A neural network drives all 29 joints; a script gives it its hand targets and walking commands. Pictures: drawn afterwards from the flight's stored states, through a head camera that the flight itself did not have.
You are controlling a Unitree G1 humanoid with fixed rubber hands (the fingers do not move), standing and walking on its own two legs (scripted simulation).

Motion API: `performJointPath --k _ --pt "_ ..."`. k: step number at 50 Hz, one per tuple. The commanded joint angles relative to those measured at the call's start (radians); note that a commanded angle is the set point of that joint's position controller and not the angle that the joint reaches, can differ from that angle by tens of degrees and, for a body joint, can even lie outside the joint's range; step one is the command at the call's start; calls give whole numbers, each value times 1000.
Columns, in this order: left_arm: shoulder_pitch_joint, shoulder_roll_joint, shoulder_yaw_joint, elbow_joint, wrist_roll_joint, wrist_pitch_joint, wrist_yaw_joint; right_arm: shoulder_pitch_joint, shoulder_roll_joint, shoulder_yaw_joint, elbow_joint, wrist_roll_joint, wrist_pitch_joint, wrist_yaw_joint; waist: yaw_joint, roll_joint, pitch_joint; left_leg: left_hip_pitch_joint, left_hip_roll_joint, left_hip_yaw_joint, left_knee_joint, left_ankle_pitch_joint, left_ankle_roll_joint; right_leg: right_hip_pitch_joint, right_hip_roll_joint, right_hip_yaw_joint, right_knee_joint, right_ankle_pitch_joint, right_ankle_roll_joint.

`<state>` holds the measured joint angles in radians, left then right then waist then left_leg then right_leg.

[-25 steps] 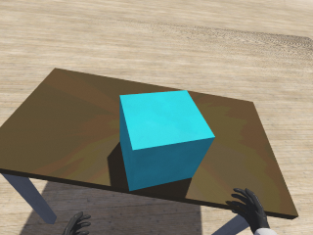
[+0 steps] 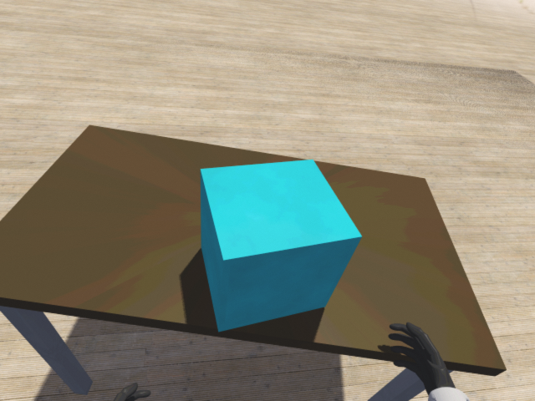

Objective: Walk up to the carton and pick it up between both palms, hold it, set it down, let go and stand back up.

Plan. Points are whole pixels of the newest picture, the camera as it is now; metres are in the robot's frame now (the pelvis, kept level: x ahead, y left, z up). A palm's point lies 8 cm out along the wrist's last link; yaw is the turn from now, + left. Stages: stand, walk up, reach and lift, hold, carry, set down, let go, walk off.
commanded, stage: stand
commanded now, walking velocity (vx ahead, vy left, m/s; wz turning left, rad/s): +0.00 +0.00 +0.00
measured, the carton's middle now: (267, 242) +0.40 +0.02 +0.02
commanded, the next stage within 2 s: none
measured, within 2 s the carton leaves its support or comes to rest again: neither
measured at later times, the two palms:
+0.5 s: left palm out of the picture +0.03 +0.28 -0.14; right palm out of the picture +0.07 -0.24 -0.08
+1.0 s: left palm out of the picture -0.02 +0.28 -0.14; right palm out of the picture +0.01 -0.24 -0.09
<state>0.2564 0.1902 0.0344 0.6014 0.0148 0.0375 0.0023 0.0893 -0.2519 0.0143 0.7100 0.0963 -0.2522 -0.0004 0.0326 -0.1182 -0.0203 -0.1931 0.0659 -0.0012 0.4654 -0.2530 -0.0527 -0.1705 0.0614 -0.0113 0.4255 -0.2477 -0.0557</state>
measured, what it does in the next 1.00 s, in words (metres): shifts its weight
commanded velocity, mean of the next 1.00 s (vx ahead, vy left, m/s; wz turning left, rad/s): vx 0.00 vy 0.00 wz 0.00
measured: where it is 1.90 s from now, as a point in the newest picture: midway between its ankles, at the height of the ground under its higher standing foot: outside the picture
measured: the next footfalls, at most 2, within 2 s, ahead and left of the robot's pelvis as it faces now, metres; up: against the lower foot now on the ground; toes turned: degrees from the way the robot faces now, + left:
none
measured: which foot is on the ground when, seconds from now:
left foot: down 0.00-1.00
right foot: down 0.00-1.00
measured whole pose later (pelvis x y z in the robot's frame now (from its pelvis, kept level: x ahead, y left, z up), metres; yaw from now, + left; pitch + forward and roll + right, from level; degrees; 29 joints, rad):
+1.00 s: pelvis -0.06 +0.02 +0.00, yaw +0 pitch -5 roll -2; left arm 0.26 0.28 0.03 1.00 0.02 0.00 -0.03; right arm 0.39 -0.25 0.01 0.71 0.07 -0.03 -0.04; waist 0.03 -0.03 0.01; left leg -0.21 0.07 0.00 0.53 -0.23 -0.03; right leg -0.17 0.06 -0.01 0.45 -0.19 -0.04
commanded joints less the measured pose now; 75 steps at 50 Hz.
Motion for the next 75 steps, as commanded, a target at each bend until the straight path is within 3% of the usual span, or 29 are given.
performJointPath --k 1,3,5,6,7,8,12,15,23,26,29,33,38,39,40,43,50,51,52,53,55,56,62,64,68,69,75 --pt "23 232 108 -16 5 -68 -28 93 -239 -88 -55 -141 147 -44 -16 223 -75 16 7 -23 29 248 73 91 -144 91 -67 327 80" --pt "26 244 111 34 17 -74 -28 84 -235 -88 -50 -136 157 -46 -13 209 8 6 14 -31 16 168 76 16 -142 94 -94 236 85" --pt "8 242 104 69 17 -82 -32 95 -256 -96 -54 -138 160 -54 -15 202 43 -7 29 -47 8 168 91 -5 -147 112 -106 189 77" --pt "-10 240 101 79 18 -88 -33 90 -256 -94 -58 -136 156 -52 -17 234 43 -7 36 -56 -7 195 95 -3 -147 106 -95 195 59" --pt "-11 242 101 97 15 -89 -32 85 -243 -91 -55 -136 153 -50 -14 221 17 -2 38 -60 -2 201 102 19 -142 105 -89 201 50" --pt "-11 250 102 109 16 -92 -35 93 -257 -96 -50 -133 152 -50 -20 249 -14 14 34 -57 -2 212 101 36 -144 100 -85 200 50" --pt "-18 259 93 169 15 -97 -35 87 -246 -92 -40 -128 158 -49 -16 257 13 23 37 -64 -15 263 100 26 -145 102 -87 200 44" --pt "-43 267 83 193 14 -91 -36 81 -254 -96 -57 -128 164 -47 -22 293 11 16 38 -62 -22 264 102 39 -154 103 -81 196 38" --pt "-69 295 76 251 11 -89 -34 139 -256 -91 -67 -125 171 -47 -4 212 44 -32 42 -99 -60 163 114 50 -157 97 -94 86 27" --pt "-63 305 67 277 8 -88 -33 179 -270 -96 -71 -122 175 -46 -13 222 48 -20 34 -93 -61 132 106 43 -159 102 -99 68 22" --pt "-81 317 64 276 4 -86 -31 199 -261 -89 -77 -121 184 -46 -13 178 68 -36 34 -93 -76 93 99 32 -162 100 -101 37 22" --pt "-68 315 58 296 -2 -79 -35 239 -268 -90 -62 -115 189 -47 -14 200 103 -61 32 -98 -86 26 96 6 -158 114 -119 -2 19" --pt "-78 339 58 303 0 -76 -36 261 -262 -93 -46 -119 204 -39 -24 177 157 -53 17 -76 -78 -58 90 -80 -168 154 -171 -146 12" --pt "-73 350 62 304 3 -75 -33 281 -251 -92 -41 -121 205 -37 -26 139 156 -44 17 -78 -80 -76 90 -92 -164 146 -164 -178 14" --pt "-61 345 61 308 1 -73 -35 269 -264 -96 -37 -118 204 -39 -24 175 160 -51 17 -79 -83 -89 89 -98 -162 153 -167 -181 12" --pt "-56 350 64 315 3 -72 -36 283 -256 -95 -33 -120 202 -41 -23 162 166 -67 17 -89 -92 -111 90 -88 -168 159 -161 -198 10" --pt "-50 339 63 326 3 -64 -40 263 -275 -105 -33 -125 204 -41 -18 216 185 -112 18 -101 -129 -231 88 -92 -139 143 -139 -218 12" --pt "-50 346 63 326 4 -62 -38 262 -278 -106 -36 -123 203 -39 -21 189 180 -106 21 -102 -125 -211 85 -100 -143 139 -140 -223 11" --pt "-54 346 66 325 4 -65 -39 249 -272 -104 -39 -131 203 -38 -11 211 182 -119 19 -102 -119 -226 89 -92 -143 142 -132 -213 12" --pt "-67 350 70 329 6 -65 -39 265 -267 -106 -35 -127 204 -37 -23 177 182 -106 20 -97 -115 -185 85 -96 -144 142 -139 -219 11" --pt "-64 340 63 328 1 -64 -39 248 -264 -101 -37 -126 204 -38 -15 215 173 -95 25 -100 -105 -156 87 -87 -159 157 -145 -198 11" --pt "-57 359 65 326 -1 -67 -38 272 -259 -98 -32 -121 203 -39 -19 188 171 -83 24 -97 -99 -128 91 -84 -166 166 -152 -202 10" --pt "-62 361 66 330 2 -70 -35 266 -263 -102 -32 -116 204 -37 -24 200 136 -39 25 -86 -84 -86 88 -76 -162 158 -150 -176 17" --pt "-71 347 61 332 -1 -67 -36 261 -270 -102 -35 -111 202 -39 -23 181 131 -42 35 -99 -96 -67 91 -49 -161 149 -138 -135 17" --pt "-72 346 55 336 -3 -71 -32 251 -276 -101 -29 -111 205 -41 -25 225 99 -16 36 -92 -90 -23 84 -31 -165 150 -130 -94 21" --pt "-81 361 59 327 -5 -74 -31 250 -273 -99 -32 -107 205 -38 -21 194 108 -23 41 -95 -94 -31 87 -32 -164 143 -127 -95 21" --pt "-85 338 49 331 -7 -70 -33 232 -281 -100 -25 -112 209 -43 -24 207 124 -23 46 -99 -94 -31 86 -54 -169 149 -142 -107 21"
